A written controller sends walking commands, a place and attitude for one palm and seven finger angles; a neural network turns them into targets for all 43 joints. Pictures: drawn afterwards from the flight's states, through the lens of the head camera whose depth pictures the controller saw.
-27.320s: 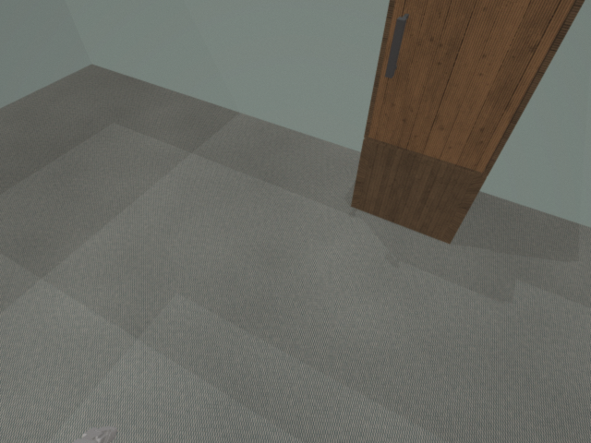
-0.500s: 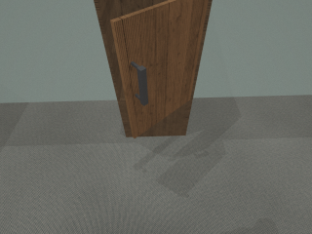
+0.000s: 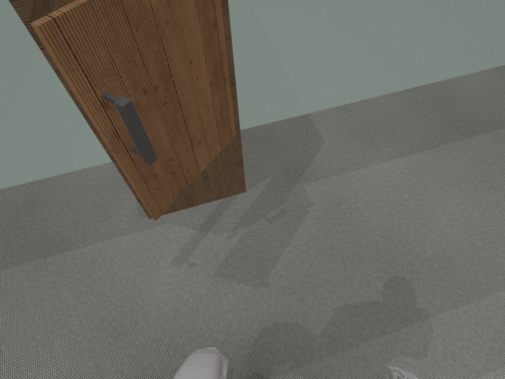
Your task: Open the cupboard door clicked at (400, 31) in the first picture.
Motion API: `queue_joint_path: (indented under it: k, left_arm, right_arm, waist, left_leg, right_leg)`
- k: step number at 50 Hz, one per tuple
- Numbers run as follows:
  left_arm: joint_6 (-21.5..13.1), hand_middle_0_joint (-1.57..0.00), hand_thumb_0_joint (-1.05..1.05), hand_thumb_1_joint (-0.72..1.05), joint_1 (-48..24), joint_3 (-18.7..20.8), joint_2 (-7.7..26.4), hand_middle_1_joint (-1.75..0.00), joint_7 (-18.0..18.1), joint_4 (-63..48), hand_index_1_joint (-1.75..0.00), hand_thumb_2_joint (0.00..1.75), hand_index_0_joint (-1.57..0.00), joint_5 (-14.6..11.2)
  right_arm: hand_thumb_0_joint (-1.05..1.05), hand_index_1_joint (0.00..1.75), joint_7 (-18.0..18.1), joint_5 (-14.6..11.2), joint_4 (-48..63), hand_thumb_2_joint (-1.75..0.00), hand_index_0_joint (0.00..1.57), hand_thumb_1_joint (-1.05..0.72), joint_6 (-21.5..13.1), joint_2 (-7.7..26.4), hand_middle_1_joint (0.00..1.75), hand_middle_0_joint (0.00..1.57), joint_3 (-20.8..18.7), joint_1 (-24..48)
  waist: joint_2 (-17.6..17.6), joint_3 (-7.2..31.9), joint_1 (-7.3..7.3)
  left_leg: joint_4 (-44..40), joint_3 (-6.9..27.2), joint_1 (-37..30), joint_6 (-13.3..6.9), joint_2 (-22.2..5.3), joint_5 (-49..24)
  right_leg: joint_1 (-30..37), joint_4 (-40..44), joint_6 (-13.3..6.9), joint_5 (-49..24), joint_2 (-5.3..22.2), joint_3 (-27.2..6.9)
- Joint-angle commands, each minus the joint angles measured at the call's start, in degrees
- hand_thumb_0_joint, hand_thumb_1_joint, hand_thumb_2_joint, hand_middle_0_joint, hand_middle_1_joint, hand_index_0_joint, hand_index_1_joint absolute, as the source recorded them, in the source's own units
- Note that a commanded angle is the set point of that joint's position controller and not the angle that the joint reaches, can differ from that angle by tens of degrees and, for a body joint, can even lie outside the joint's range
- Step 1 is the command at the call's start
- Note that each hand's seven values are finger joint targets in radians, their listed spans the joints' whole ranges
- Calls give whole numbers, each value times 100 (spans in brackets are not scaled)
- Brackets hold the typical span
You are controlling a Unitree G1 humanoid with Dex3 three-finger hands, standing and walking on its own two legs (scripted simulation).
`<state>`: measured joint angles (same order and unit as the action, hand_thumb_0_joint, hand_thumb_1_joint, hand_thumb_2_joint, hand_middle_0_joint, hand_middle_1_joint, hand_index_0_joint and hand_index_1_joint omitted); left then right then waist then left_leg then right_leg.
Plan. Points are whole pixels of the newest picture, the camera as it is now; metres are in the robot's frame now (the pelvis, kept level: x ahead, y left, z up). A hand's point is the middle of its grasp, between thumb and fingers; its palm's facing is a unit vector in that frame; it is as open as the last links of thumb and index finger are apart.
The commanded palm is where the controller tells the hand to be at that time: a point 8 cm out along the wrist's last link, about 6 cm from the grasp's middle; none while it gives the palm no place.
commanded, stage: walk to a spot facing it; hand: left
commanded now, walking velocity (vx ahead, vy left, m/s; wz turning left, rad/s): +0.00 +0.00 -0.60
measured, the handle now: (130, 129) +0.56 +0.31 +0.01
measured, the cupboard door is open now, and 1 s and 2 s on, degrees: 40 40 40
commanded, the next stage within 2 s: none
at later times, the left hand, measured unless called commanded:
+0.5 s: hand (145, 360) +0.15 +0.22 -0.16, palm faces -0.26 -0.93 -0.26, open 7.4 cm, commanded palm none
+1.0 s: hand (209, 330) +0.21 +0.11 -0.16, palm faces -0.58 -0.79 -0.18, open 7.4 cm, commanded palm none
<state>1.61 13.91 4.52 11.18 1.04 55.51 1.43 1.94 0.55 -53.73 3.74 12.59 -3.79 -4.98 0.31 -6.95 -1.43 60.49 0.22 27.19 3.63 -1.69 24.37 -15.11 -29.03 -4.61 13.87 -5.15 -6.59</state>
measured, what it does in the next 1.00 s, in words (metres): steps on the spot, turning right: left foot, then right foot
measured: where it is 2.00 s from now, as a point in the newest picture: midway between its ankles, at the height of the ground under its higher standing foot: (348, 377)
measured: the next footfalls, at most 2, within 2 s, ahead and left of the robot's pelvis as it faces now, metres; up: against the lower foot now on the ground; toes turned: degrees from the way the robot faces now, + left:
left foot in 0.26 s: +0.06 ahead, +0.17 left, +0.00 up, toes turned -11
right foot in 0.56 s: +0.00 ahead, -0.12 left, +0.00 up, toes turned -22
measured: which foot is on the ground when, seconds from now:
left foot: up 0.00-0.24, down 0.26-0.54, up 0.56-0.78, down 0.80-1.00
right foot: down 0.00-0.24, up 0.26-0.54, down 0.56-0.80, up 0.82-1.00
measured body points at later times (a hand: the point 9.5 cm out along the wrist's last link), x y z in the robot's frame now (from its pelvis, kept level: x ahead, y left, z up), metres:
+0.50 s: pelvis -0.01 +0.03 +0.00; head +0.06 +0.02 +0.44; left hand +0.17 +0.27 -0.14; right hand -0.01 -0.24 -0.14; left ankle +0.03 +0.17 -0.74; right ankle -0.03 -0.10 -0.71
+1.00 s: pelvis +0.00 +0.01 +0.00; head +0.05 -0.01 +0.45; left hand +0.24 +0.15 -0.14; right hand -0.12 -0.21 -0.14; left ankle +0.08 +0.12 -0.74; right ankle -0.07 -0.09 -0.69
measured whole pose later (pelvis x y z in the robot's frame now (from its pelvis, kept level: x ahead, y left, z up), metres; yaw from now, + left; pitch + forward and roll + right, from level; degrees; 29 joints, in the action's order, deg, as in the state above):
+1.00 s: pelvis +0.00 +0.01 +0.00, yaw -37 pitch +1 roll -2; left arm 3.6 7.9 4.8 13.7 -3.5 51.5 1.7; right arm 1.1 2.4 -52.3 0.0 11.8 -1.0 -17.0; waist 0.2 -4.0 0.7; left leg 28.1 -8.1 13.7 2.0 -8.1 15.2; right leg -25.5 -50.6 1.7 25.1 1.2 3.6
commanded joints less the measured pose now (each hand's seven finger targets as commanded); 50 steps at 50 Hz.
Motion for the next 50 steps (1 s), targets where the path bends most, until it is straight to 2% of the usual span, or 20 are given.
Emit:
queue_joint_path:
  k: [1,6,10,11,12,13,14,18,22,25,26,27,28,31,35,38,40,41,44,50]
  left_arm:
    - [-71,-20,0,90,374,285,1203,-30,59,-380,-30,90,-20,2]
    - [-35,-20,0,90,296,338,1297,-30,42,-501,-30,90,-20,29]
    - [1,-20,0,90,-205,289,1236,-30,20,-670,-30,90,-20,-21]
    - [16,-20,0,90,-207,238,997,-30,-9,-760,-30,90,-20,-76]
    - [3,-20,0,90,-119,169,733,-30,-116,-890,-30,90,-20,-115]
    - [-19,-20,0,90,-344,208,969,-30,-180,-1043,-30,90,-20,-38]
    - [-14,-20,0,90,-413,218,971,-30,-202,-1037,-30,90,-20,17]
    - [78,-20,0,90,-431,166,745,-30,-331,-943,-30,90,-20,-22]
    - [61,-20,0,90,-618,79,680,-30,-374,-976,-30,90,-20,-42]
    - [16,-20,0,90,-185,118,847,-30,-363,-818,-30,90,-20,-49]
    - [-34,-20,0,90,159,181,1197,-30,-319,-711,-30,90,-20,-25]
    - [-86,-20,0,90,344,314,1933,-30,-208,-648,-30,90,-20,39]
    - [-55,-20,0,90,636,324,2124,-30,-138,-599,-30,90,-20,-39]
    - [8,-20,0,90,-222,274,1577,-30,-14,-754,-30,90,-20,19]
    - [21,-20,0,90,-528,245,1556,-30,-24,-825,-30,90,-20,32]
    - [94,-20,0,90,-862,178,1331,-30,-80,-912,-30,90,-20,-47]
    - [132,-20,0,90,-750,67,809,-30,-179,-1136,-30,90,-20,-101]
    - [106,-20,0,90,-816,129,971,-30,-232,-1140,-30,90,-20,-36]
    - [100,-20,0,90,-889,165,790,-30,-408,-991,-30,90,-20,12]
    - [-60,-20,0,90,-1175,26,495,-30,-511,-1029,-30,90,-20,-5]
  right_arm:
    - [0,30,18,-15,557,-90,20,-90,-172,388,30,20,-94,189]
    - [0,30,42,-66,735,-90,20,-90,-245,402,30,20,-88,257]
    - [0,30,88,-87,564,-90,20,-90,-337,520,30,20,-92,-515]
    - [0,30,124,-39,535,-90,20,-90,-397,852,30,20,-145,-706]
    - [0,30,137,69,631,-90,20,-90,-421,1428,30,20,-240,-755]
    - [0,30,174,114,739,-90,20,-90,-377,1521,30,20,-231,-736]
    - [0,30,123,173,790,-90,20,-90,-419,1370,30,20,-186,-654]
    - [0,30,102,185,822,-90,20,-90,-413,1033,30,20,-80,-423]
    - [0,30,52,165,664,-90,20,-90,-373,1253,30,20,-158,-826]
    - [0,30,9,117,678,-90,20,-90,-326,1336,30,20,-187,-728]
    - [0,30,-21,71,754,-90,20,-90,-315,1182,30,20,-180,-686]
    - [0,30,-53,-1,976,-90,20,-90,-321,661,30,20,-61,-634]
    - [0,30,-10,-16,1046,-90,20,-90,-267,830,30,20,-25,-389]
    - [0,30,10,-23,825,-90,20,-90,-279,787,30,20,-46,-461]
    - [0,30,-29,-35,636,-90,20,-90,-266,508,30,20,-2,-779]
    - [0,30,18,-10,407,-90,20,-90,-324,691,30,20,-28,-1479]
    - [0,30,84,150,505,-90,20,-90,-420,1634,30,20,-180,-1689]
    - [0,30,60,169,597,-90,20,-90,-439,1656,30,20,-166,-1569]
    - [0,30,47,182,677,-90,20,-90,-491,1208,30,20,-48,-940]
    - [0,30,-47,189,338,-90,20,-90,-527,1247,30,20,-143,-1618]
  waist:
    - [-698,897,-124]
    - [-835,961,-120]
    - [-611,1124,305]
    - [172,1164,362]
    - [1779,1100,315]
    - [1327,792,314]
    - [866,787,264]
    - [1240,838,63]
    - [1313,953,255]
    - [1051,930,9]
    - [295,1055,-158]
    - [-1820,1124,-221]
    - [-1704,1169,-548]
    - [-1537,1130,-80]
    - [-922,1019,156]
    - [-540,908,522]
    - [1982,874,521]
    - [1218,821,496]
    - [1161,399,163]
    - [1076,783,503]
  left_leg:
    - [-427,151,370,17,22,-9]
    - [-1345,230,-78,-72,151,164]
    - [-3447,268,-1833,-166,129,-885]
    - [-4157,1055,-2724,-436,-660,-824]
    - [-4652,2547,-2990,-1077,-2206,-1221]
    - [-4665,2712,-2063,-1598,-2772,-1469]
    - [-4490,2628,-1844,-1715,-2635,-1922]
    - [-3911,391,-1813,-1099,-1478,-3381]
    - [-3602,17,-1789,-979,-1556,-3568]
    - [-2895,-257,-1257,-611,-1429,-2879]
    - [-2068,-552,-649,-291,-1123,-1984]
    - [-732,-1110,720,86,-239,724]
    - [129,-287,660,-10,-297,1476]
    - [252,-37,554,11,-394,700]
    - [-1421,-294,-544,24,-136,186]
    - [-3303,-244,-1988,-82,-136,-861]
    - [-4885,2510,-2101,-1122,-2584,-423]
    - [-4986,2655,-1489,-1437,-2810,215]
    - [-4863,1045,-1309,-1031,-1911,168]
    - [-4335,-170,-1964,-882,-1845,-448]
  right_leg:
    - [1172,778,-653,-2668,1494,-1919]
    - [1014,686,-713,-2681,1475,-2334]
    - [-98,282,-180,-1994,1052,-2153]
    - [-1131,-208,134,-758,470,-1631]
    - [-2017,-1493,501,1721,-173,-426]
    - [-1922,-2713,691,2151,159,152]
    - [-1939,-3335,713,2010,293,152]
    - [-1619,-3197,809,1327,551,637]
    - [-709,-1755,693,1188,436,1131]
    - [438,-241,525,98,365,1245]
    - [1238,410,306,-958,879,559]
    - [1891,888,-395,-2581,2487,-1754]
    - [1377,962,-937,-2525,2883,-2008]
    - [1045,516,-799,-2397,2017,-1295]
    - [208,477,-612,-2094,1742,-1208]
    - [-970,139,-49,-620,1191,-1032]
    - [-2020,-2308,598,2117,79,452]
    - [-1780,-3161,579,1985,451,173]
    - [-1917,-3395,662,1174,764,606]
    - [-917,-1077,540,1272,590,1358]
